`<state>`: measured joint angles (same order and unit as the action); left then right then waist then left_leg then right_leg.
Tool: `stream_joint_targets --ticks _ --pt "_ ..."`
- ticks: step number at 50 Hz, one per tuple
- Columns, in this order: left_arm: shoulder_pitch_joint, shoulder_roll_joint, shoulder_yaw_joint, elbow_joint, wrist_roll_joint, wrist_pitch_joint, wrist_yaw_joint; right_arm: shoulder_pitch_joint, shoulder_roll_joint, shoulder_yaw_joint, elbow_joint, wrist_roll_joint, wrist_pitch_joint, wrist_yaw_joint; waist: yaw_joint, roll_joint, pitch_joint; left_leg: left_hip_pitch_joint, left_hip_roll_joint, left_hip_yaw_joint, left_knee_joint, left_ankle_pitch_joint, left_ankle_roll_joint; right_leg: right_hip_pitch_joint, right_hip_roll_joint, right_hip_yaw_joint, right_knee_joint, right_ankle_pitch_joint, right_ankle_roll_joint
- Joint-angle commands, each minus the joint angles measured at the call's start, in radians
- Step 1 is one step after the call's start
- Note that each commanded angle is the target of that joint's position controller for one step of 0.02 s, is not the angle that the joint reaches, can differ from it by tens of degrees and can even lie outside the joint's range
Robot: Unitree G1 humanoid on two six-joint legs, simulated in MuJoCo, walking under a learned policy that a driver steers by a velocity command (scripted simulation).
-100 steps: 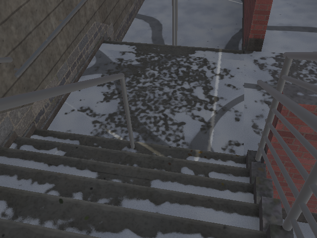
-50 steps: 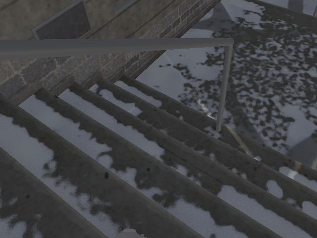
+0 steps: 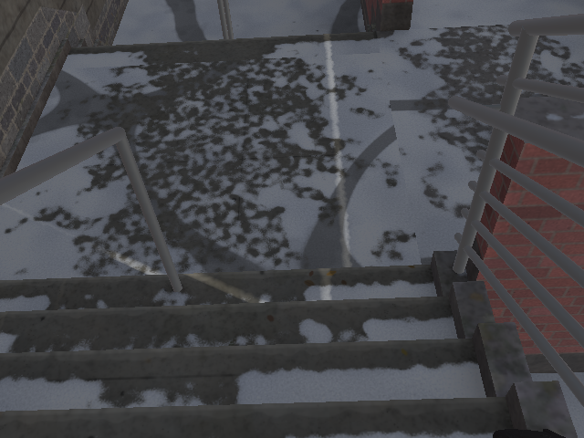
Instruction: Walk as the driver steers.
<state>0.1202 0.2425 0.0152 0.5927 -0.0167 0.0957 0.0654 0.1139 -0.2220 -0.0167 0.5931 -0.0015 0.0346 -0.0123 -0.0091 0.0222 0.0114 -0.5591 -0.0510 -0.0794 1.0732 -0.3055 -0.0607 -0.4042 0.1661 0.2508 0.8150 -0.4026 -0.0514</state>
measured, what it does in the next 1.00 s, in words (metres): walks ahead: left foot, then right foot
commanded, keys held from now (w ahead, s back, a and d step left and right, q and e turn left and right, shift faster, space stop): no key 0.36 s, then w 0.64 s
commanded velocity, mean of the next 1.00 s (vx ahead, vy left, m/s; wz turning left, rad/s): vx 0.21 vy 0.00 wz -0.12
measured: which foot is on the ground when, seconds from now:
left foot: up 0.00-0.04, down 0.06-0.44, up 0.46-0.66, down 0.68-1.00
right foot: down 0.00-0.08, up 0.10-0.38, down 0.40-0.68, up 0.70-1.00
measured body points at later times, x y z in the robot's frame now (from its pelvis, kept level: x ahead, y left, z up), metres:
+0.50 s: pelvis +0.02 +0.01 +0.02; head +0.02 +0.01 +0.47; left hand +0.06 +0.24 -0.12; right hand +0.07 -0.21 -0.12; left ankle +0.00 +0.13 -0.70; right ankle -0.02 -0.11 -0.71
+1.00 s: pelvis +0.21 +0.02 -0.06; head +0.21 +0.03 +0.39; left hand +0.41 +0.24 -0.15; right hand +0.09 -0.22 -0.19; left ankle +0.02 +0.13 -0.71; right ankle +0.32 -0.12 -0.75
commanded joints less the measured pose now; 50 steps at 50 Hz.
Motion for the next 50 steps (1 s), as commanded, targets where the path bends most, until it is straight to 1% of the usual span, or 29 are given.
stream_joint_targets --ticks 1,3,4,5,7,10,15,19,21,22,23,24,27,30,31,33,34,35,36,37,39,41,42,43,44,45,46,47,50 --pt "-0.004 0.147 0.052 -0.045 -0.024 -0.011 -0.011 -0.043 -0.057 -0.023 -0.085 0.021 -0.034 0.008 0.019 -0.219 -0.081 0.070 -0.015 0.015 -0.295 -0.104 0.045 0.169 -0.227 0.324 -0.243 0.608 -0.213" --pt "-0.010 0.122 0.050 -0.044 -0.025 -0.025 -0.020 0.095 -0.061 -0.039 -0.027 0.014 -0.046 0.010 -0.036 -0.118 -0.101 0.400 0.009 -0.026 -0.516 0.188 0.122 0.015 -0.155 0.271 -0.173 0.407 -0.159" --pt "0.043 0.078 0.047 -0.056 -0.012 -0.036 -0.021 0.156 -0.158 -0.067 -0.011 -0.016 -0.044 0.011 0.007 0.128 -0.153 0.576 0.171 -0.230 -0.508 0.613 0.227 -0.132 -0.024 0.163 0.046 0.090 -0.055" --pt "0.031 0.093 0.059 -0.058 -0.022 -0.049 -0.025 0.204 -0.159 -0.064 -0.001 -0.048 -0.040 0.016 -0.001 0.303 -0.143 0.550 0.348 -0.527 -0.653 0.590 0.429 -0.279 0.078 0.126 0.221 -0.367 0.026" --pt "-0.009 0.157 0.093 -0.028 -0.019 -0.049 -0.020 0.145 -0.108 -0.051 -0.009 0.003 -0.045 0.012 0.021 0.167 -0.030 0.465 0.373 -0.543 -0.679 0.338 0.431 -0.403 -0.011 0.099 0.522 -0.289 0.091" --pt "0.067 0.105 0.079 0.046 -0.015 -0.007 -0.023 0.065 -0.088 -0.043 -0.007 0.011 -0.021 0.001 0.057 0.053 -0.023 0.310 0.252 -0.289 -0.652 0.349 0.338 -0.311 -0.053 0.002 0.589 -0.075 0.114" --pt "0.095 -0.034 0.015 0.092 -0.002 -0.012 -0.048 0.149 -0.054 -0.035 0.086 0.007 0.007 -0.014 0.010 0.126 -0.084 0.233 0.144 -0.098 -0.681 0.166 0.289 0.009 -0.140 -0.191 0.090 -0.045 0.100" --pt "0.203 -0.010 0.021 0.142 0.009 -0.027 -0.052 0.185 -0.013 -0.012 0.127 0.010 -0.011 -0.010 0.041 0.131 -0.056 0.162 0.157 -0.106 -0.681 0.095 0.243 0.263 -0.139 -0.243 -0.270 0.074 0.071" --pt "0.282 0.080 0.039 0.164 0.030 -0.034 -0.056 0.206 -0.024 -0.015 0.130 0.018 -0.023 -0.014 0.009 0.007 -0.058 0.172 0.087 -0.072 -0.541 0.015 0.168 0.307 -0.220 -0.103 -0.325 0.300 0.005" --pt "0.255 0.159 0.063 0.189 0.006 -0.035 -0.051 0.273 -0.004 -0.012 0.111 0.019 -0.030 -0.008 -0.074 -0.221 -0.013 0.172 0.014 0.022 -0.517 -0.193 0.143 0.165 -0.269 0.027 -0.401 -0.111 -0.093" --pt "0.239 0.144 0.066 0.164 -0.010 -0.044 -0.048 0.201 -0.079 -0.031 0.120 0.032 -0.035 -0.015 -0.006 -0.218 0.073 0.146 -0.013 0.069 -0.418 -0.215 0.119 0.075 -0.310 0.133 -0.533 -0.410 -0.154" --pt "0.260 0.126 0.060 0.180 -0.003 -0.059 -0.047 0.176 -0.084 -0.041 0.115 0.050 -0.045 -0.023 0.005 -0.243 0.108 0.109 -0.005 0.090 -0.355 -0.189 0.118 0.071 -0.361 0.218 -0.591 -0.495 -0.177" --pt "0.293 0.132 0.066 0.204 -0.002 -0.093 -0.042 0.151 -0.063 -0.055 0.123 0.039 -0.071 -0.026 0.023 -0.242 0.131 0.042 0.028 0.071 -0.324 -0.189 0.154 0.124 -0.409 0.269 -0.563 -0.347 -0.203" --pt "0.295 0.135 0.069 0.233 -0.035 -0.097 -0.028 0.180 -0.014 -0.051 0.140 0.043 -0.089 -0.017 0.004 -0.193 0.092 0.107 0.015 0.101 -0.400 -0.207 0.162 0.126 -0.390 0.185 -0.469 -0.143 -0.192" --pt "0.279 0.135 0.081 0.243 -0.030 -0.106 -0.022 0.273 -0.021 -0.061 0.204 0.029 -0.095 -0.006 -0.013 -0.165 0.002 0.255 0.031 0.097 -0.225 0.036 0.144 0.046 -0.394 0.133 -0.369 -0.012 -0.193" --pt "0.188 0.077 0.063 0.230 -0.019 -0.112 -0.013 0.451 0.009 -0.062 0.253 0.030 -0.096 -0.004 -0.130 -0.074 -0.009 0.462 -0.032 0.146 -0.377 -0.137 0.161 -0.165 -0.254 -0.059 -0.143 0.025 -0.123" --pt "0.088 0.039 0.050 0.202 -0.007 -0.132 -0.016 0.606 -0.023 -0.077 0.293 0.019 -0.099 -0.004 -0.223 -0.002 -0.027 0.663 -0.002 0.059 -0.413 -0.088 0.198 -0.340 -0.179 -0.132 0.165 0.226 -0.085" --pt "0.037 -0.007 0.034 0.178 0.028 -0.162 -0.027 0.744 -0.104 -0.086 0.325 0.026 -0.108 0.005 -0.239 0.215 -0.038 0.762 0.190 -0.294 -0.467 0.252 0.291 -0.584 -0.061 -0.083 0.530 -0.174 -0.055" --pt "0.126 -0.018 0.035 0.132 -0.016 -0.199 -0.027 0.653 -0.213 -0.101 0.305 0.023 -0.122 0.020 -0.095 0.299 -0.022 0.722 0.406 -0.684 -0.634 0.195 0.430 -0.750 -0.071 -0.008 0.520 -0.282 -0.061" --pt "0.041 0.027 0.041 0.129 -0.055 -0.207 -0.028 0.584 -0.192 -0.097 0.305 0.023 -0.139 0.028 -0.078 0.097 0.083 0.650 0.444 -0.731 -0.658 0.006 0.439 -0.829 -0.138 0.022 0.530 -0.197 -0.063" --pt "0.107 0.088 0.059 0.184 -0.010 -0.187 -0.025 0.445 -0.129 -0.072 0.276 -0.005 -0.136 0.034 -0.009 -0.063 0.068 0.539 0.388 -0.525 -0.557 0.161 0.356 -0.733 -0.237 0.000 0.431 -0.005 -0.052" --pt "0.142 0.094 0.060 0.187 0.015 -0.162 -0.047 0.358 -0.123 -0.060 0.263 -0.025 -0.121 0.023 0.039 0.037 0.046 0.292 0.295 -0.358 -0.528 0.359 0.292 -0.508 -0.237 -0.106 0.398 0.208 -0.029" --pt "0.067 0.082 0.059 0.166 0.005 -0.168 -0.066 0.407 -0.085 -0.049 0.285 0.002 -0.128 -0.003 0.018 0.034 0.058 0.334 0.220 -0.272 -0.487 0.203 0.243 -0.561 -0.263 -0.071 0.276 0.445 -0.029" --pt "0.013 0.048 0.042 0.138 0.019 -0.172 -0.081 0.442 -0.069 -0.036 0.303 0.007 -0.134 -0.023 0.000 0.057 0.064 0.304 0.195 -0.245 -0.469 0.187 0.223 -0.550 -0.251 -0.104 0.186 0.594 -0.037" --pt "-0.063 0.068 0.036 0.101 0.046 -0.179 -0.095 0.351 -0.078 -0.028 0.271 0.018 -0.137 -0.048 0.014 0.007 0.111 0.037 0.104 -0.087 -0.486 0.103 0.200 -0.301 -0.218 -0.179 -0.086 0.874 -0.027" --pt "-0.085 0.001 0.021 0.093 0.067 -0.183 -0.113 0.375 -0.081 -0.027 0.291 0.017 -0.136 -0.047 -0.020 0.012 0.060 -0.146 0.053 -0.011 -0.517 -0.005 0.197 0.019 -0.150 -0.267 -0.151 1.068 -0.017" --pt "-0.070 -0.014 0.023 0.085 0.032 -0.175 -0.109 0.394 -0.107 -0.028 0.320 0.022 -0.138 -0.047 -0.007 0.031 0.042 -0.239 0.053 -0.003 -0.496 -0.087 0.196 0.183 -0.114 -0.302 -0.135 1.117 0.018" --pt "0.082 0.016 0.038 0.143 0.019 -0.162 -0.109 0.358 -0.138 -0.031 0.315 0.003 -0.137 -0.039 0.050 0.062 -0.027 -0.250 0.066 0.002 -0.415 -0.084 0.200 0.305 -0.111 -0.285 -0.009 1.137 0.030" --pt "0.327 0.098 0.067 0.242 0.037 -0.129 -0.078 0.313 -0.096 -0.033 0.332 0.029 -0.104 -0.018 0.147 0.049 -0.044 0.005 0.046 0.017 -0.024 0.309 0.149 0.333 -0.077 -0.376 -0.041 0.724 0.026"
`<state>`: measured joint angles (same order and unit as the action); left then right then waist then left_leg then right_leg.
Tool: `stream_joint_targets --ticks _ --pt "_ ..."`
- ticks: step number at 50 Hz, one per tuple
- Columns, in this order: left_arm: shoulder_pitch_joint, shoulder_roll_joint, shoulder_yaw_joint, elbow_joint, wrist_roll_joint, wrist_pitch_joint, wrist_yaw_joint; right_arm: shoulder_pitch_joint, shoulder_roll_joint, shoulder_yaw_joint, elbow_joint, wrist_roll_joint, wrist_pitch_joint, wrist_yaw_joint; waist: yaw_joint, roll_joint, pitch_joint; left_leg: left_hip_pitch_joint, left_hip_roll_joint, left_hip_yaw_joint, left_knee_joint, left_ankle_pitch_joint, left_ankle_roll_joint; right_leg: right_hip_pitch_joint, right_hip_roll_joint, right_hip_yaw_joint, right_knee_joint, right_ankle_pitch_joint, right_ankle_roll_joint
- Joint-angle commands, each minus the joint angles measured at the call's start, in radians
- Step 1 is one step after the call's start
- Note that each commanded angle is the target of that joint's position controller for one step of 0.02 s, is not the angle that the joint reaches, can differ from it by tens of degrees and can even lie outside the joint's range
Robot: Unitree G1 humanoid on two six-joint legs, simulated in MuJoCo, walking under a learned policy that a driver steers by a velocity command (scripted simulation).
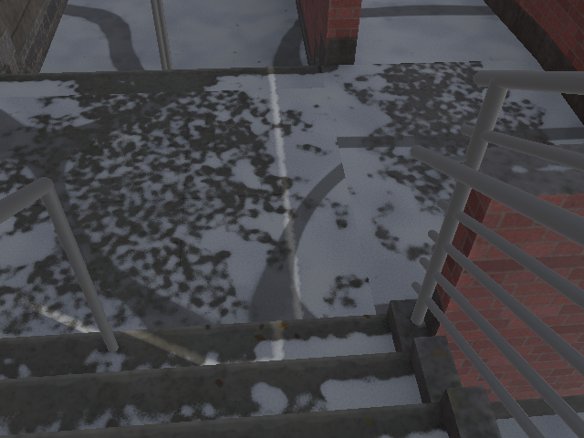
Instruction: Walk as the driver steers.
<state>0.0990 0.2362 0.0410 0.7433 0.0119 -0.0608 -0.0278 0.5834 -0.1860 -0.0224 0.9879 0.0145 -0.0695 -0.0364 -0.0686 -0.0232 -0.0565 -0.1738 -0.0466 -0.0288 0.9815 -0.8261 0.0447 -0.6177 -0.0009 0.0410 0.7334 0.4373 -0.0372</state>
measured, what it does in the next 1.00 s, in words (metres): goes down: right foot 0.17 m lower, then left foot 0.17 m lower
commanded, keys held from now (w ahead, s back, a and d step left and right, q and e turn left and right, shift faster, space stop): w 1.00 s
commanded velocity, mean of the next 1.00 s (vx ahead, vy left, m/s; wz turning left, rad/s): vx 0.49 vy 0.00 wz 0.00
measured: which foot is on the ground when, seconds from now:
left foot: down 0.00-0.06, up 0.08-0.46, down 0.48-1.00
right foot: up 0.00-0.04, down 0.06-0.50, up 0.52-1.00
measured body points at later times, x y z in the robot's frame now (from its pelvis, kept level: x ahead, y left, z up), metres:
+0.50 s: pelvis +0.27 +0.04 -0.24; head +0.27 +0.05 +0.21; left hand +0.23 +0.29 -0.39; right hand +0.43 -0.20 -0.33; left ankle +0.36 +0.13 -0.98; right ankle +0.08 -0.10 -0.80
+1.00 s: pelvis +0.53 +0.04 -0.38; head +0.54 +0.04 +0.07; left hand +0.74 +0.24 -0.47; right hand +0.45 -0.20 -0.52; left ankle +0.35 +0.13 -1.00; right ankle +0.66 -0.08 -1.11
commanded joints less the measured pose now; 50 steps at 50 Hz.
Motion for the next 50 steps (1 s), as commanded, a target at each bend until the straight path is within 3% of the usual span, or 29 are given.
stream_joint_targets --ticks 1,2,3,4,5,7,8,9,11,12,13,16,19,21,22,24,25,26,27,29,31,32,34,36,39,42,47,49,50 --pt "0.298 0.069 0.029 0.060 -0.015 0.011 0.011 -0.111 -0.074 -0.015 -0.045 0.045 0.012 -0.002 0.198 0.021 0.124 -0.223 0.000 -0.007 0.255 0.805 -0.002 0.410 0.034 -0.172 -0.398 -0.152 0.011" --pt "0.402 0.048 0.037 0.108 -0.010 0.003 0.012 -0.103 -0.092 -0.024 -0.002 0.045 0.017 -0.013 0.233 0.084 0.098 -0.184 0.006 -0.061 0.526 0.938 0.018 0.521 -0.045 -0.110 -0.537 -0.061 -0.034" --pt "0.614 0.051 0.040 0.190 -0.012 0.000 0.007 -0.167 -0.089 -0.029 -0.012 0.038 0.011 -0.009 0.331 -0.062 0.100 -0.400 -0.074 -0.069 1.008 0.425 0.012 0.707 -0.159 0.022 -0.585 0.065 -0.130" --pt "0.612 0.038 0.009 0.206 0.011 -0.027 -0.013 -0.059 0.035 -0.010 -0.053 0.016 -0.019 0.004 0.199 -0.170 0.008 -0.796 -0.095 -0.216 1.096 0.036 0.051 0.970 -0.255 0.120 -0.056 0.442 -0.158" --pt "0.570 0.055 0.019 0.196 -0.006 -0.016 -0.013 0.023 0.018 -0.006 -0.066 0.037 -0.043 0.017 0.111 -0.231 -0.026 -0.919 -0.039 -0.269 0.968 0.185 0.075 0.965 -0.322 0.228 -0.028 0.478 -0.211" --pt "0.431 0.010 0.016 0.154 -0.014 -0.020 -0.021 -0.090 -0.124 -0.045 -0.086 0.050 -0.044 0.016 0.076 -0.015 -0.032 -0.921 0.055 -0.243 0.747 0.499 0.093 0.707 -0.293 0.223 -0.149 -0.159 -0.215" --pt "0.328 0.162 0.059 0.162 -0.006 -0.018 -0.003 -0.169 -0.103 -0.029 -0.145 0.058 -0.026 -0.001 0.012 -0.174 -0.015 -0.923 0.139 -0.195 0.631 0.527 0.058 0.551 -0.422 0.535 -0.265 -0.549 -0.309" --pt "0.180 0.029 0.004 0.116 -0.001 -0.018 0.010 -0.291 -0.175 -0.055 -0.169 0.043 0.014 -0.014 -0.027 0.091 0.145 -0.814 0.180 -0.169 0.398 0.691 0.002 0.251 -0.317 0.400 -0.351 -0.527 -0.258" --pt "0.228 0.071 0.009 0.172 0.017 -0.017 0.049 -0.295 -0.051 -0.019 -0.204 0.001 0.042 -0.024 -0.027 -0.014 0.156 -0.662 0.197 -0.126 0.303 0.659 -0.073 0.085 -0.289 0.390 -0.289 -0.206 -0.275" --pt "0.261 0.110 0.021 0.184 0.022 -0.022 0.053 -0.242 -0.078 -0.026 -0.181 -0.005 0.040 -0.014 -0.028 -0.011 0.123 -0.608 0.174 -0.109 0.316 0.779 -0.069 0.102 -0.262 0.330 -0.215 -0.208 -0.254" --pt "0.319 0.062 0.018 0.197 -0.006 -0.035 0.077 -0.311 -0.115 -0.038 -0.203 0.014 0.025 -0.003 0.003 0.034 0.123 -0.689 0.209 -0.176 0.102 1.058 -0.045 0.184 -0.188 0.260 -0.158 -0.504 -0.198" --pt "0.349 0.040 0.007 0.202 -0.052 -0.033 0.111 -0.493 -0.062 -0.014 -0.238 -0.040 -0.004 0.043 0.080 0.035 0.111 -0.318 0.107 -0.028 -0.314 1.482 -0.029 -0.007 -0.039 0.065 -0.075 -0.766 -0.142" --pt "0.390 0.052 0.025 0.211 -0.056 0.008 0.093 -0.532 -0.033 -0.001 -0.303 -0.004 0.024 0.059 0.109 -0.042 0.114 -0.312 0.089 -0.048 -0.392 1.295 -0.036 0.121 -0.077 0.124 0.058 -0.773 -0.156" --pt "0.335 0.067 0.040 0.197 -0.048 0.022 0.072 -0.324 -0.114 -0.036 -0.213 -0.031 0.040 0.079 0.010 -0.063 0.050 -0.276 0.083 -0.040 -0.150 1.238 -0.017 0.198 -0.139 0.201 0.262 -0.626 -0.149" --pt "0.344 0.021 0.024 0.186 -0.062 0.039 0.080 -0.351 -0.100 -0.032 -0.222 -0.009 0.046 0.074 0.052 -0.001 0.133 -0.396 0.125 -0.030 -0.527 1.020 -0.013 0.343 -0.114 0.170 0.296 -0.620 -0.112" --pt "0.370 0.041 0.032 0.260 -0.034 0.035 0.075 -0.118 -0.140 -0.077 -0.132 -0.011 0.028 0.070 -0.081 -0.018 0.035 0.093 0.118 0.049 -0.644 1.067 0.038 0.239 -0.055 0.129 0.700 -0.398 -0.090" --pt "0.333 0.003 0.030 0.268 -0.037 0.006 0.066 0.108 -0.168 -0.078 -0.050 -0.027 0.019 0.079 -0.172 0.148 0.008 0.319 0.204 -0.040 -0.560 1.411 0.109 0.015 0.099 0.074 1.209 -0.869 -0.047" --pt "0.493 -0.073 0.014 0.236 -0.050 -0.013 0.048 0.098 -0.155 -0.051 -0.036 -0.038 0.018 0.090 -0.032 0.356 -0.041 0.535 0.303 -0.193 -0.209 1.564 0.188 -0.372 0.152 0.152 1.485 -1.345 -0.023" --pt "0.499 -0.030 0.015 0.208 -0.072 -0.027 0.042 0.115 -0.141 -0.048 -0.033 -0.013 0.029 0.090 -0.025 0.385 -0.097 0.499 0.374 -0.339 -0.299 1.481 0.224 -0.462 0.139 0.194 1.478 -1.279 -0.018" --pt "0.272 0.023 0.013 0.109 -0.106 -0.004 0.078 0.012 -0.202 -0.066 -0.008 -0.003 0.033 0.085 0.007 0.117 0.006 0.278 0.479 -0.663 -0.616 0.413 0.319 -0.617 0.021 0.119 1.247 -0.990 -0.030" --pt "0.213 0.062 0.032 0.097 -0.076 0.027 0.086 -0.241 -0.037 0.002 -0.060 -0.034 -0.008 0.080 0.139 -0.007 0.156 -0.155 0.393 -0.608 -0.593 0.338 0.220 -0.470 -0.070 0.198 0.960 -0.692 -0.053" --pt "0.255 0.080 0.039 0.121 -0.053 0.021 0.079 -0.305 -0.033 0.009 -0.084 -0.045 -0.029 0.070 0.168 0.018 0.152 -0.256 0.342 -0.505 -0.564 0.512 0.166 -0.377 -0.091 0.188 0.833 -0.599 -0.049" --pt "0.192 0.009 0.031 0.084 0.007 0.021 0.069 -0.236 -0.105 -0.008 -0.035 -0.040 -0.026 0.028 0.140 0.130 0.123 -0.379 0.211 -0.260 -0.570 0.866 0.161 -0.170 -0.089 0.080 0.492 -0.414 0.013" --pt "0.224 -0.003 0.024 0.073 -0.011 0.028 0.045 -0.148 -0.120 -0.007 -0.001 -0.046 -0.017 0.009 0.152 0.154 0.040 -0.273 0.223 -0.268 -0.516 1.006 0.179 -0.150 -0.091 0.071 0.517 -0.318 0.027" --pt "0.004 0.047 0.030 -0.007 0.002 0.014 0.024 -0.028 -0.060 0.007 0.026 0.021 -0.022 -0.029 0.059 0.086 0.084 -0.061 0.184 -0.228 -0.375 0.736 0.126 -0.286 -0.103 0.129 0.042 0.019 0.001" --pt "-0.074 -0.008 0.018 -0.038 0.007 0.008 -0.008 -0.060 -0.100 -0.003 0.011 0.009 -0.008 -0.045 0.019 0.083 0.109 -0.351 0.104 -0.119 -0.350 0.576 0.102 0.117 -0.007 0.006 -0.111 0.221 0.021" --pt "-0.138 -0.014 -0.001 -0.103 -0.028 0.014 -0.042 0.009 -0.056 -0.014 0.011 0.007 0.045 -0.043 -0.069 0.067 0.167 -0.015 0.132 -0.228 -0.085 0.655 0.155 -0.101 -0.048 0.050 -0.332 -0.065 0.027" --pt "-0.072 0.014 0.007 -0.067 -0.028 0.000 -0.039 -0.031 -0.097 -0.024 -0.002 0.002 0.058 -0.044 -0.036 0.096 0.146 -0.019 0.161 -0.281 0.017 0.765 0.169 0.021 -0.078 0.038 -0.393 -0.111 0.009" --pt "0.191 0.073 0.038 0.040 -0.004 -0.002 -0.055 -0.120 -0.107 -0.029 0.018 -0.019 0.050 -0.016 0.104 0.152 0.024 -0.172 0.154 -0.286 0.192 0.904 0.172 0.332 -0.031 -0.013 -0.094 -0.078 -0.012"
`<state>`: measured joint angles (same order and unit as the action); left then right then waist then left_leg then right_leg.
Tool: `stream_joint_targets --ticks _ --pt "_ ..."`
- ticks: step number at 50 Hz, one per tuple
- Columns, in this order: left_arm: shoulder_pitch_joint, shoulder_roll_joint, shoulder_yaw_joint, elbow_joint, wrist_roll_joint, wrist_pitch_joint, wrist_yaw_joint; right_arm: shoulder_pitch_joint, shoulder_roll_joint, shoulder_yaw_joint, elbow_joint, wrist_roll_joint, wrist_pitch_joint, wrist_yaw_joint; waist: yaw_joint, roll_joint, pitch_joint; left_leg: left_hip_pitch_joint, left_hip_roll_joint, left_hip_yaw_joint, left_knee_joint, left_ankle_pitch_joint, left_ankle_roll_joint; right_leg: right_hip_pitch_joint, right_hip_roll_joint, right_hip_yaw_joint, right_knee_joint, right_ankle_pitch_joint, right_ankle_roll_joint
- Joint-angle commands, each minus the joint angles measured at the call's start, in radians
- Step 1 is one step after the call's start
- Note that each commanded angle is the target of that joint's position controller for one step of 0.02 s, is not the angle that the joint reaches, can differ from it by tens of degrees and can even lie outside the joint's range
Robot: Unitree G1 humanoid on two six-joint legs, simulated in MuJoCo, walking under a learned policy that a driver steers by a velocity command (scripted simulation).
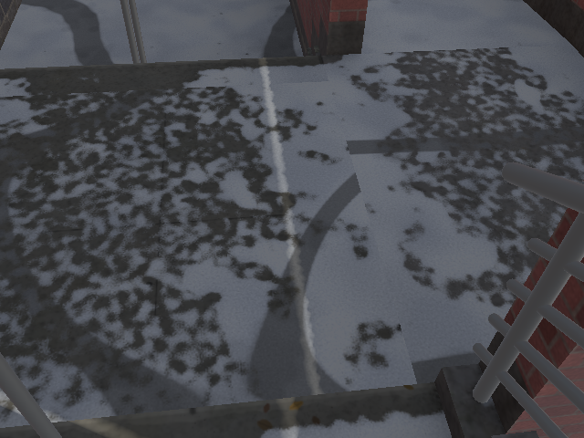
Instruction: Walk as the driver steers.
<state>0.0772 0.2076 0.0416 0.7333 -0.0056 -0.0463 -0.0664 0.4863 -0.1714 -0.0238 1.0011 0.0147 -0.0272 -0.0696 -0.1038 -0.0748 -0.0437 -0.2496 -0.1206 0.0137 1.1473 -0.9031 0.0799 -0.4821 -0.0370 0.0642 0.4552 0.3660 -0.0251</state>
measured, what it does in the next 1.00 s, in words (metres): goes down: right foot 0.17 m lower, then left foot 0.17 m lower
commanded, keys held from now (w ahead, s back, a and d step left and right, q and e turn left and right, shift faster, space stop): w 0.96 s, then w+q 0.02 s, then q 0.02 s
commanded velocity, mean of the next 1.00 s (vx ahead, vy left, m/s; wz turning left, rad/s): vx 0.50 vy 0.00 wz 0.00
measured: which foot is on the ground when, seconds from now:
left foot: down 0.00-0.04, up 0.06-0.50, down 0.52-1.00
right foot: up 0.00-0.02, down 0.04-0.52, up 0.54-1.00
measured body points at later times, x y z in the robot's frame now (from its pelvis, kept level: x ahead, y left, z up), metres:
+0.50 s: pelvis +0.29 +0.03 -0.18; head +0.29 +0.03 +0.27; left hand +0.22 +0.27 -0.33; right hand +0.46 -0.21 -0.27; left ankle +0.40 +0.12 -0.91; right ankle +0.11 -0.11 -0.79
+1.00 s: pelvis +0.55 +0.02 -0.34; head +0.55 +0.03 +0.11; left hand +0.78 +0.21 -0.42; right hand +0.46 -0.21 -0.48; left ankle +0.37 +0.12 -0.97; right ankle +0.70 -0.11 -1.06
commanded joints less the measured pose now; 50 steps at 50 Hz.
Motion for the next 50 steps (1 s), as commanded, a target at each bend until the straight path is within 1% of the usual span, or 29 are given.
stream_joint_targets --ticks 1,2,3,4,6,7,8,11,12,14,17,19,21,23,25,26,27,28,29,30,31,33,35,36,37,38,40,44,50 --pt "0.407 0.128 0.058 0.104 0.006 -0.021 0.008 -0.044 -0.121 -0.023 -0.018 0.005 -0.010 0.029 0.227 0.136 -0.005 -0.058 0.164 -0.247 0.222 1.019 0.089 0.307 -0.044 -0.031 -0.178 -0.115 -0.083" --pt "0.590 0.159 0.067 0.194 0.021 -0.014 0.030 -0.023 -0.091 -0.032 0.008 0.023 -0.040 0.047 0.289 0.001 -0.044 -0.267 0.026 -0.152 0.620 0.748 0.020 0.607 -0.101 -0.040 -0.070 0.148 -0.123" --pt "0.624 0.146 0.039 0.226 0.036 -0.002 0.031 0.123 0.000 -0.016 0.002 0.041 -0.060 0.049 0.211 -0.256 -0.104 -0.673 -0.056 -0.193 0.960 -0.028 -0.033 0.903 -0.246 0.141 0.279 0.487 -0.233" --pt "0.612 0.156 0.042 0.208 0.012 0.017 0.030 0.156 -0.048 -0.011 -0.026 0.049 -0.070 0.044 0.200 -0.308 -0.196 -0.788 -0.007 -0.235 1.013 -0.034 -0.060 0.930 -0.304 0.276 0.265 0.308 -0.300" --pt "0.487 0.185 0.057 0.232 -0.050 0.026 0.028 -0.052 -0.098 -0.023 -0.133 0.071 -0.061 0.022 0.140 -0.108 -0.048 -0.942 0.132 -0.109 0.751 0.266 -0.042 0.675 -0.367 0.541 -0.039 -0.702 -0.387" --pt "0.341 0.116 0.037 0.181 -0.020 0.010 0.030 -0.160 -0.147 -0.045 -0.160 0.070 -0.038 0.002 0.101 0.074 0.076 -0.901 0.186 -0.128 0.664 0.395 -0.029 0.434 -0.363 0.630 -0.101 -0.887 -0.352" --pt "0.236 0.060 0.018 0.159 0.003 -0.020 0.041 -0.180 -0.167 -0.058 -0.159 0.066 -0.034 0.001 0.047 0.119 0.121 -0.812 0.239 -0.203 0.424 0.620 -0.019 0.242 -0.318 0.582 -0.059 -0.823 -0.292" --pt "0.258 0.091 0.028 0.206 0.017 -0.031 0.091 -0.192 -0.056 -0.042 -0.182 -0.024 -0.034 0.010 0.037 -0.023 0.102 -0.552 0.257 -0.124 0.029 0.840 -0.068 0.010 -0.149 0.276 -0.005 -0.266 -0.227" --pt "0.300 0.123 0.032 0.222 0.043 -0.027 0.096 -0.123 -0.045 -0.039 -0.153 -0.019 -0.034 0.028 0.017 -0.045 0.028 -0.463 0.231 -0.106 0.091 0.963 -0.061 0.003 -0.155 0.264 0.051 -0.194 -0.230" --pt "0.388 0.079 0.026 0.243 -0.013 -0.037 0.108 -0.209 -0.118 -0.057 -0.201 0.001 -0.037 0.045 0.049 0.014 0.038 -0.617 0.250 -0.181 -0.083 1.131 -0.045 0.149 -0.149 0.251 0.160 -0.358 -0.207" --pt "0.417 0.048 0.007 0.231 -0.052 -0.030 0.141 -0.413 -0.072 -0.029 -0.255 -0.056 -0.049 0.084 0.129 0.072 0.060 -0.274 0.153 -0.062 -0.516 1.555 -0.052 -0.053 -0.020 0.083 0.202 -0.645 -0.143" --pt "0.413 0.098 0.020 0.240 -0.032 -0.014 0.136 -0.437 -0.042 -0.024 -0.290 -0.031 -0.028 0.101 0.149 0.000 0.082 -0.185 0.119 -0.045 -0.543 1.466 -0.068 -0.078 -0.022 0.087 0.252 -0.685 -0.153" --pt "0.434 0.074 0.014 0.240 -0.034 0.008 0.133 -0.432 -0.059 -0.020 -0.319 -0.009 -0.017 0.102 0.169 -0.053 0.120 -0.254 0.144 -0.075 -0.626 1.306 -0.071 0.035 -0.037 0.130 0.365 -0.679 -0.166" --pt "0.406 0.056 0.011 0.249 -0.015 0.020 0.123 -0.265 -0.111 -0.048 -0.258 -0.013 -0.013 0.114 0.092 -0.064 0.079 -0.114 0.139 -0.035 -0.558 1.286 -0.060 0.030 -0.059 0.162 0.548 -0.589 -0.143" --pt "0.362 0.070 0.012 0.262 -0.017 0.021 0.123 -0.009 -0.139 -0.074 -0.160 -0.004 -0.020 0.102 -0.037 0.033 0.030 0.126 0.182 0.001 -0.863 1.240 -0.024 0.132 -0.008 0.097 0.935 -0.419 -0.093" --pt "0.375 0.058 0.020 0.285 -0.018 0.002 0.111 0.176 -0.164 -0.087 -0.093 -0.022 -0.020 0.099 -0.114 0.163 -0.012 0.384 0.277 -0.093 -0.796 1.358 0.056 -0.090 0.115 0.075 1.392 -0.692 -0.053" --pt "0.491 -0.049 0.000 0.267 -0.016 -0.020 0.092 0.215 -0.146 -0.045 -0.059 -0.035 -0.029 0.111 -0.017 0.430 -0.049 0.632 0.359 -0.166 -0.381 1.761 0.081 -0.498 0.187 0.138 1.709 -1.269 -0.039" --pt "0.544 -0.006 -0.005 0.232 -0.045 -0.038 0.091 0.217 -0.163 -0.046 -0.060 -0.013 -0.025 0.111 0.018 0.544 -0.157 0.674 0.459 -0.336 -0.393 1.718 0.134 -0.630 0.158 0.186 1.782 -1.202 -0.028" --pt "0.465 0.036 0.000 0.213 -0.052 -0.036 0.093 0.218 -0.142 -0.044 -0.061 0.002 -0.023 0.123 0.002 0.361 -0.138 0.583 0.481 -0.392 -0.510 1.296 0.187 -0.702 0.113 0.166 1.635 -1.047 -0.041" --pt "0.351 0.036 -0.005 0.141 -0.070 -0.022 0.107 0.141 -0.227 -0.066 -0.036 -0.002 -0.021 0.121 0.043 0.307 -0.101 0.457 0.555 -0.636 -0.704 0.675 0.271 -0.768 0.053 0.077 1.536 -0.931 -0.042" --pt "0.211 0.069 0.005 0.103 -0.074 0.006 0.116 0.035 -0.125 -0.032 -0.059 -0.018 -0.021 0.124 0.078 0.133 0.031 0.238 0.525 -0.704 -0.807 0.450 0.256 -0.762 -0.007 0.049 1.465 -0.831 -0.047" --pt "0.221 0.093 0.020 0.124 -0.044 0.013 0.110 -0.166 -0.039 0.010 -0.108 -0.054 -0.065 0.105 0.180 0.062 0.131 -0.148 0.421 -0.561 -0.718 0.647 0.140 -0.550 -0.089 0.116 1.106 -0.541 -0.054" --pt "0.184 0.024 0.017 0.099 0.024 0.007 0.107 -0.131 -0.105 -0.006 -0.070 -0.039 -0.071 0.059 0.166 0.170 0.120 -0.311 0.289 -0.329 -0.737 0.966 0.132 -0.322 -0.073 0.052 0.765 -0.363 0.011" --pt "0.181 -0.008 0.008 0.088 0.029 0.011 0.099 -0.097 -0.111 -0.005 -0.046 -0.034 -0.064 0.045 0.171 0.213 0.084 -0.292 0.287 -0.318 -0.733 1.048 0.151 -0.269 -0.074 0.041 0.734 -0.332 0.026" --pt "0.225 0.001 0.011 0.096 0.005 0.011 0.084 -0.061 -0.130 -0.010 -0.034 -0.049 -0.063 0.044 0.186 0.213 0.033 -0.250 0.300 -0.331 -0.695 1.065 0.152 -0.236 -0.063 0.037 0.782 -0.244 0.022" --pt "0.151 0.061 0.031 0.063 -0.010 0.009 0.079 0.003 -0.088 -0.005 -0.014 -0.019 -0.074 0.032 0.151 0.139 0.047 -0.082 0.288 -0.331 -0.612 0.948 0.134 -0.414 -0.089 0.115 0.634 -0.101 0.007" --pt "0.024 0.061 0.024 0.014 0.026 -0.008 0.066 0.076 -0.054 0.007 0.000 0.026 -0.068 0.008 0.098 0.112 0.071 0.016 0.265 -0.305 -0.547 0.846 0.108 -0.437 -0.071 0.103 0.338 0.084 -0.006" --pt "-0.091 0.000 0.009 -0.042 0.013 -0.006 0.020 0.047 -0.099 -0.007 -0.009 0.007 -0.042 0.004 0.038 0.126 0.103 -0.259 0.187 -0.194 -0.480 0.613 0.090 -0.021 0.031 -0.020 0.150 0.238 0.007" --pt "-0.093 0.033 0.009 -0.081 -0.008 -0.029 -0.006 0.081 -0.083 -0.024 -0.027 0.010 0.019 -0.011 -0.014 0.125 0.125 0.073 0.203 -0.330 -0.137 0.804 0.124 -0.084 -0.038 0.023 -0.155 -0.035 0.002"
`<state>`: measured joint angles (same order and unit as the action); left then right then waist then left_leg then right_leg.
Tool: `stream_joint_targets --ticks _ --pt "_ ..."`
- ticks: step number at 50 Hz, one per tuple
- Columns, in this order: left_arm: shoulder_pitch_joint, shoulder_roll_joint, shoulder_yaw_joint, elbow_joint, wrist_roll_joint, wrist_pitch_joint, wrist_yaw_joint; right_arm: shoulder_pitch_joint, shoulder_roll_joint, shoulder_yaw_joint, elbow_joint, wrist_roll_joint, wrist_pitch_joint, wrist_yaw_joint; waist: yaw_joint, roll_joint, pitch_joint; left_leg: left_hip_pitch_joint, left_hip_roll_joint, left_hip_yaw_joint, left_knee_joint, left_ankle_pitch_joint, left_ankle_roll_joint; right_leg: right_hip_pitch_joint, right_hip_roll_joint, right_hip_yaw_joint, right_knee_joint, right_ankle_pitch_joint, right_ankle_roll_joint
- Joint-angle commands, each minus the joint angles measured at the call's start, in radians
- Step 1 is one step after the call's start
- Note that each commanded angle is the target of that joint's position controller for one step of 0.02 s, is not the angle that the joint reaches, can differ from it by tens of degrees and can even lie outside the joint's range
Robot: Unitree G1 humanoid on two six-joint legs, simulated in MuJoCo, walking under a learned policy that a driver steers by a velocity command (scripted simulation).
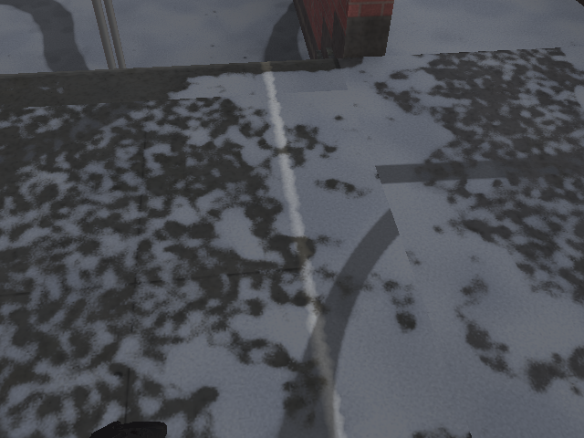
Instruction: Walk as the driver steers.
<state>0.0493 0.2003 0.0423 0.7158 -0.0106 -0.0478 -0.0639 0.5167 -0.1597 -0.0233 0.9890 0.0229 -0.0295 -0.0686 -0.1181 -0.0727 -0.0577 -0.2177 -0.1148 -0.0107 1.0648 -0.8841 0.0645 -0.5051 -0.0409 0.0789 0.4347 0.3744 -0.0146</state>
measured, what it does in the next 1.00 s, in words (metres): goes down: right foot 0.17 m lower, then left foot 0.07 m lower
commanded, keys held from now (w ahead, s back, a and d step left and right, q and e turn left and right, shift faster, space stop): q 0.16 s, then no key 0.84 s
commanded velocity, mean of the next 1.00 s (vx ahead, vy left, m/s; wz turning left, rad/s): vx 0.11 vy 0.00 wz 0.11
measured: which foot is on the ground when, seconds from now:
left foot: down 0.00-0.04, up 0.06-0.46, down 0.48-0.64, up 0.66-0.70, down 0.72-0.94, up 0.96-1.00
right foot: up 0.00-0.02, down 0.04-0.72, up 0.74-0.96, down 0.98-1.00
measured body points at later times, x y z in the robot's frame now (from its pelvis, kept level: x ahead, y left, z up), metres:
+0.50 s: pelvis +0.20 +0.02 -0.13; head +0.21 +0.03 +0.32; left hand +0.15 +0.24 -0.28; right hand +0.41 -0.20 -0.23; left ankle +0.28 +0.20 -0.82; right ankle +0.12 -0.12 -0.81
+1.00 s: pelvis +0.36 +0.03 -0.21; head +0.36 +0.01 +0.24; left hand +0.51 +0.24 -0.32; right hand +0.31 -0.20 -0.38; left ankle +0.33 +0.17 -0.95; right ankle +0.33 -0.06 -0.89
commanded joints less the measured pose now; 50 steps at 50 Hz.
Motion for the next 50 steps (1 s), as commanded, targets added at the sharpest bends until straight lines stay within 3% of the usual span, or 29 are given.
stream_joint_targets --ticks 1,2,3,4,6,7,9,13,14,16,18,22,26,27,30,31,32,33,35,36,37,38,39,41,42,45,46,48,50 --pt "0.218 0.090 0.035 0.050 0.023 -0.032 -0.028 -0.045 -0.097 -0.023 0.000 -0.014 0.020 0.013 0.159 0.155 0.026 -0.135 0.163 -0.284 0.161 0.928 0.125 0.292 0.020 -0.051 0.099 0.083 -0.035" --pt "0.428 0.110 0.058 0.113 0.018 -0.032 0.002 -0.027 -0.084 -0.017 -0.004 0.005 -0.002 0.022 0.235 0.101 0.011 -0.187 0.076 -0.205 0.392 0.815 0.066 0.454 -0.063 -0.020 -0.221 0.106 -0.078" --pt "0.605 0.168 0.060 0.196 0.037 -0.022 0.013 0.071 -0.003 -0.017 0.028 0.017 -0.028 0.040 0.247 -0.116 -0.086 -0.538 -0.077 -0.137 0.828 0.066 -0.018 0.887 -0.228 0.048 0.110 0.685 -0.157" --pt "0.600 0.186 0.051 0.199 0.041 -0.008 0.021 0.185 -0.047 -0.010 -0.005 0.047 -0.045 0.045 0.192 -0.262 -0.227 -0.775 -0.034 -0.198 1.070 -0.090 -0.081 1.091 -0.379 0.210 0.310 0.852 -0.273" --pt "0.499 0.120 0.032 0.175 -0.005 0.016 0.021 0.035 -0.118 -0.026 -0.064 0.038 -0.034 0.031 0.189 -0.056 -0.200 -0.873 0.073 -0.157 0.912 0.094 -0.105 0.878 -0.353 0.210 0.182 0.267 -0.292" --pt "0.372 0.131 0.029 0.179 -0.012 0.019 0.031 -0.057 -0.066 -0.011 -0.119 0.051 -0.012 0.016 0.114 -0.031 -0.138 -0.824 0.143 -0.111 0.859 0.215 -0.105 0.653 -0.399 0.325 0.060 -0.124 -0.346" --pt "0.176 0.081 0.016 0.123 0.021 -0.019 0.050 -0.140 -0.156 -0.049 -0.125 0.035 0.020 -0.005 0.053 0.111 0.048 -0.646 0.179 -0.210 0.612 0.509 -0.071 0.209 -0.353 0.321 -0.027 -0.164 -0.286" --pt "0.205 0.061 0.002 0.201 0.042 -0.022 0.101 -0.194 0.004 -0.020 -0.150 -0.028 0.006 0.012 0.029 -0.024 0.012 -0.365 0.218 -0.124 -0.092 0.787 -0.088 0.095 -0.153 -0.013 0.008 0.168 -0.187" --pt "0.198 0.099 0.004 0.198 0.063 -0.020 0.104 -0.104 -0.019 -0.027 -0.108 -0.018 0.004 0.032 -0.004 -0.049 -0.091 -0.196 0.182 -0.078 0.035 0.937 -0.097 0.064 -0.171 -0.022 0.055 0.269 -0.203" --pt "0.174 0.104 0.000 0.192 0.032 -0.017 0.097 -0.111 -0.047 -0.031 -0.113 -0.010 0.012 0.050 -0.003 -0.033 -0.077 -0.144 0.170 -0.043 -0.009 0.909 -0.087 0.058 -0.174 -0.060 0.062 0.223 -0.203" --pt "0.430 0.045 0.003 0.281 -0.015 -0.017 0.124 -0.377 -0.073 -0.039 -0.192 0.003 0.015 0.060 0.159 -0.007 0.033 -0.654 0.207 -0.204 -0.129 1.014 -0.078 0.430 -0.210 0.114 0.203 -0.260 -0.226" --pt "0.488 0.049 0.012 0.257 0.024 -0.023 0.138 -0.580 -0.101 -0.038 -0.252 0.023 -0.024 0.079 0.227 -0.053 0.094 -0.791 0.221 -0.190 -0.234 0.872 -0.090 0.472 -0.250 0.271 0.284 -0.404 -0.233" --pt "0.427 0.049 0.004 0.204 -0.013 -0.015 0.131 -0.502 -0.104 -0.046 -0.144 0.004 -0.032 0.111 0.211 0.112 0.124 -0.341 0.138 -0.046 -0.441 1.216 -0.091 0.082 -0.127 0.054 0.361 -0.650 -0.116" --pt "0.394 0.006 -0.010 0.219 0.010 -0.006 0.122 -0.396 -0.088 -0.061 -0.119 0.024 -0.033 0.098 0.112 0.167 0.073 -0.139 0.128 -0.016 -0.514 1.335 -0.070 0.014 -0.032 -0.074 0.463 -0.656 -0.023" --pt "0.372 -0.004 0.009 0.220 -0.007 0.010 0.117 -0.249 -0.156 -0.080 -0.051 -0.004 -0.028 0.094 0.076 0.312 0.013 0.108 0.239 -0.264 -0.709 1.386 0.006 -0.066 0.068 -0.237 0.752 -0.839 0.094" --pt "0.328 -0.034 -0.009 0.246 0.006 0.011 0.107 -0.244 -0.024 -0.060 -0.033 0.006 -0.005 0.109 0.031 0.176 0.053 0.120 0.034 0.162 -0.775 1.450 -0.135 0.046 0.044 -0.264 0.545 -0.899 0.036" --pt "0.415 -0.035 -0.005 0.220 -0.008 0.018 0.097 -0.340 -0.122 -0.078 -0.034 0.000 -0.014 0.116 0.144 0.297 0.128 0.106 0.080 0.037 -0.736 1.593 -0.106 0.006 0.102 -0.320 0.483 -1.061 0.069" --pt "0.439 -0.011 -0.001 0.256 0.012 0.017 0.107 -0.365 -0.136 -0.085 -0.043 -0.008 -0.026 0.122 0.129 0.315 0.157 0.090 0.073 0.002 -0.708 1.836 -0.128 0.050 0.127 -0.396 0.455 -1.151 0.097" --pt "0.373 0.071 0.038 0.289 -0.002 0.029 0.129 -0.160 -0.127 -0.087 0.046 -0.043 -0.035 0.108 0.051 0.085 0.118 0.125 0.131 0.061 -0.788 1.943 -0.140 0.190 0.051 -0.279 0.754 -0.858 0.070" --pt "0.322 0.012 0.027 0.278 -0.017 0.036 0.133 -0.039 -0.162 -0.098 0.078 -0.046 -0.031 0.103 0.011 0.064 0.052 0.205 0.157 0.071 -0.877 1.843 -0.113 0.205 0.015 -0.230 0.919 -0.680 0.044" --pt "0.412 -0.116 0.012 0.250 -0.030 0.034 0.129 0.008 -0.254 -0.109 0.132 -0.070 -0.053 0.120 0.083 0.341 0.045 0.474 0.314 -0.157 -0.651 2.331 0.060 -0.182 0.112 -0.232 1.250 -1.248 0.128" --pt "0.344 -0.130 -0.007 0.209 -0.047 0.023 0.132 0.012 -0.159 -0.077 0.150 -0.060 -0.065 0.121 0.060 0.323 -0.019 0.579 0.440 -0.332 -0.541 2.230 0.182 -0.392 0.036 -0.057 1.302 -1.316 0.114" --pt "0.191 -0.042 0.004 0.159 -0.049 0.009 0.126 0.026 -0.033 -0.042 0.133 -0.057 -0.058 0.105 -0.016 0.213 -0.027 0.538 0.447 -0.319 -0.583 1.920 0.196 -0.441 -0.002 -0.031 1.251 -1.240 0.072" --pt "0.199 -0.074 -0.003 0.161 -0.052 0.021 0.130 -0.171 -0.080 -0.037 0.065 -0.053 -0.023 0.079 0.083 0.101 -0.072 0.198 0.500 -0.379 -0.669 1.613 0.238 -0.234 -0.038 -0.052 1.154 -1.056 0.060" --pt "0.253 -0.092 -0.006 0.157 -0.044 0.034 0.124 -0.257 -0.108 -0.036 0.046 -0.063 -0.015 0.065 0.154 0.161 -0.078 0.001 0.521 -0.392 -0.673 1.657 0.263 -0.080 -0.034 -0.050 1.129 -0.958 0.072" --pt "0.203 -0.024 0.007 0.159 -0.004 0.029 0.125 -0.217 -0.096 -0.031 0.054 -0.047 -0.024 0.009 0.125 0.231 -0.040 -0.068 0.392 -0.277 -0.630 1.339 0.153 -0.048 -0.039 -0.006 0.892 -0.767 0.094" --pt "0.161 -0.012 0.002 0.124 0.000 0.023 0.122 -0.284 -0.134 -0.038 -0.006 -0.012 -0.015 -0.016 0.135 0.164 0.030 -0.153 0.301 -0.210 -0.654 1.078 0.100 0.046 -0.077 0.058 0.344 -0.503 0.063" --pt "0.171 -0.015 0.017 0.208 0.003 -0.029 0.104 -0.233 -0.011 -0.004 -0.005 0.009 -0.020 -0.032 0.147 -0.035 0.151 -0.220 0.124 0.018 -0.609 0.789 0.022 0.237 0.073 -0.143 -0.056 -0.180 0.092" --pt "0.173 -0.043 0.017 0.225 -0.007 -0.098 0.080 -0.172 -0.035 -0.014 0.029 0.006 -0.067 -0.022 0.150 0.042 0.308 0.028 0.055 0.142 -0.588 0.836 -0.047 0.082 0.130 -0.247 -0.224 -0.254 0.127"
